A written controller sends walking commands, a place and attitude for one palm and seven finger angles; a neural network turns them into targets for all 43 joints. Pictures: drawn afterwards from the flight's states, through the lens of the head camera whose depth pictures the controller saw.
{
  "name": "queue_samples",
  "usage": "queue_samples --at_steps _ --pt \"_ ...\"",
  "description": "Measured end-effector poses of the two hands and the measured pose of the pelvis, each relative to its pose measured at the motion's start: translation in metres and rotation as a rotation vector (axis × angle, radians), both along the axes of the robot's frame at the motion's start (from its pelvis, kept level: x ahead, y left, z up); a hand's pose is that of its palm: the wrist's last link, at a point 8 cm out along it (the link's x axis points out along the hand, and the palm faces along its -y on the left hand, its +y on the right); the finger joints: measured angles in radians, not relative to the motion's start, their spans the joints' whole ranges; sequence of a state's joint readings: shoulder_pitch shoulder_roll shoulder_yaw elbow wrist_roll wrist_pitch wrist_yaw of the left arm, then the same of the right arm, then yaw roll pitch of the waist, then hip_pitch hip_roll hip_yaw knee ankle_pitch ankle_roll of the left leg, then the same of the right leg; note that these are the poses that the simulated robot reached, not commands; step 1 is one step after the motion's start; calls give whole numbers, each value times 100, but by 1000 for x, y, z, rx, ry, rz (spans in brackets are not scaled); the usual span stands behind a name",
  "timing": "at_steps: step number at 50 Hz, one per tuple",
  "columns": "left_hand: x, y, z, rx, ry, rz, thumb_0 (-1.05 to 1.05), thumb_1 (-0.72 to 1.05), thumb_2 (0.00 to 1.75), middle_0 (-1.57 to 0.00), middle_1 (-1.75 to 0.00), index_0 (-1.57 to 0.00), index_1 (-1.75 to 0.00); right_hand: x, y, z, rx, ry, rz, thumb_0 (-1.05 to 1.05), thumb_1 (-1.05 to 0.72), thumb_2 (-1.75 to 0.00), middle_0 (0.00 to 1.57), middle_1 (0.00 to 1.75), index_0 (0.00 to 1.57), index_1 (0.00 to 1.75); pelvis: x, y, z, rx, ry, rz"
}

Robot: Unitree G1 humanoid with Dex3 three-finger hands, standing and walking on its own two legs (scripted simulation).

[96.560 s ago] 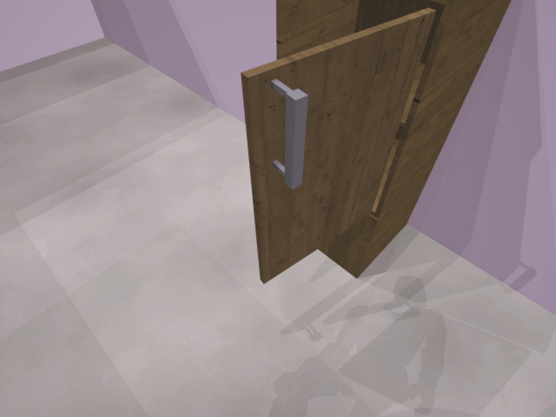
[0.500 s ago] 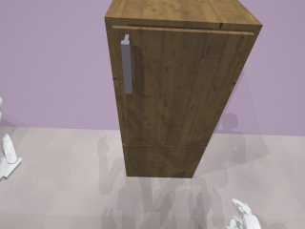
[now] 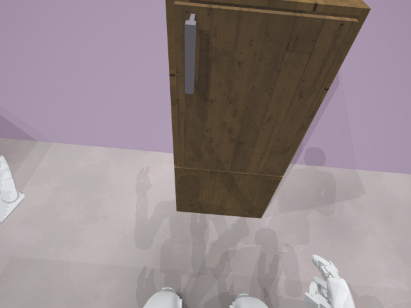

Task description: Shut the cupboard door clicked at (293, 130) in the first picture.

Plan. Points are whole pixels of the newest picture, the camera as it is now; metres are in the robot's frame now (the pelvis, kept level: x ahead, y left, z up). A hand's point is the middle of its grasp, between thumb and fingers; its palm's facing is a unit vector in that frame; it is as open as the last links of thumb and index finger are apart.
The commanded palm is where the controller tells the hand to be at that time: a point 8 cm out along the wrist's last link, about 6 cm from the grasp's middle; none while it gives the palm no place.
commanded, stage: step back with the hand held close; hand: left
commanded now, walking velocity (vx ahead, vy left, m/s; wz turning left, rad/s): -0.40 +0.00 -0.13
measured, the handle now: (190, 56) +0.63 +0.07 +0.17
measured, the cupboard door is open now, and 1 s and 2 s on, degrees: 0 0 0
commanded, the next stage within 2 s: stop stepping back and stand still in 0.12 s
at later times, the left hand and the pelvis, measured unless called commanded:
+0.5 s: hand out of the picture +0.13 +0.26 +0.19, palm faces +0.34 -0.84 -0.42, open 7.4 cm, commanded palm +0.07 +0.29 +0.20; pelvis -0.10 +0.01 +0.02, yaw -7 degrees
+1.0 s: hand out of the picture +0.11 +0.26 +0.19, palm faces +0.37 -0.84 -0.40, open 7.4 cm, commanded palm +0.05 +0.30 +0.20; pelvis -0.12 +0.02 +0.01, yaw -7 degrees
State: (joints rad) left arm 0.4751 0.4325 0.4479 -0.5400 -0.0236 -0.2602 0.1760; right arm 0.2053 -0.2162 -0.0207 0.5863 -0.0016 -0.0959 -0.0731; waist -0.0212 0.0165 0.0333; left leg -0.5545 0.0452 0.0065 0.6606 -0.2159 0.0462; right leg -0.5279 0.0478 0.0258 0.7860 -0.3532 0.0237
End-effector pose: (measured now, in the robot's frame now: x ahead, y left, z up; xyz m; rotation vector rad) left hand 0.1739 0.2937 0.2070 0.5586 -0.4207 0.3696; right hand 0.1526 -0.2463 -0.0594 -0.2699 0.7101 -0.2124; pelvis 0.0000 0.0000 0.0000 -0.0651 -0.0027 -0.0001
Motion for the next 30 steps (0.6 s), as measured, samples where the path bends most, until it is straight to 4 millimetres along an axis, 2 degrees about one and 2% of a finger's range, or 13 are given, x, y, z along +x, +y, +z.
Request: queue_samples --at_steps 5,8,11,16,23,26,30 --pt "-33 8 17 32 -67 13 2 88 90 -21 -30 -22 -30 -19 11 0 40 -30 8 1 -90 -90 21 30 20 30 -18 -3 1 -28 -6 11" --pt "-53 8 13 -4 -49 43 2 88 90 -21 -30 -22 -30 -28 17 -1 68 -49 40 1 -90 -90 21 30 20 30 -33 -7 1 -15 9 -19" --pt "-67 -4 3 -25 -28 33 2 89 90 -20 -30 -21 -30 -40 19 -6 88 -58 76 1 -90 -90 21 30 20 30 -57 -12 -3 22 21 -65" --pt "-73 -18 7 -83 -8 -31 2 88 90 -21 -30 -22 -30 -78 17 5 79 15 48 1 -90 -90 21 30 20 30 -75 -9 15 70 18 -101" --pt "-73 0 1 -58 56 -78 2 88 90 -21 -30 -22 -30 -130 1 17 19 -18 -101 1 -90 -90 21 30 20 30 -97 8 15 48 14 -101" --pt "-82 6 -3 -57 115 -68 2 88 90 -21 -30 -22 -30 -154 0 24 8 -22 -132 1 -90 -90 21 30 20 30 -108 9 21 52 6 -124" --pt "-100 0 -3 -51 133 -65 2 89 90 -21 -30 -22 -30 -180 -2 23 10 -7 -135 1 -90 -90 21 30 20 30 -120 7 23 50 13 -125"
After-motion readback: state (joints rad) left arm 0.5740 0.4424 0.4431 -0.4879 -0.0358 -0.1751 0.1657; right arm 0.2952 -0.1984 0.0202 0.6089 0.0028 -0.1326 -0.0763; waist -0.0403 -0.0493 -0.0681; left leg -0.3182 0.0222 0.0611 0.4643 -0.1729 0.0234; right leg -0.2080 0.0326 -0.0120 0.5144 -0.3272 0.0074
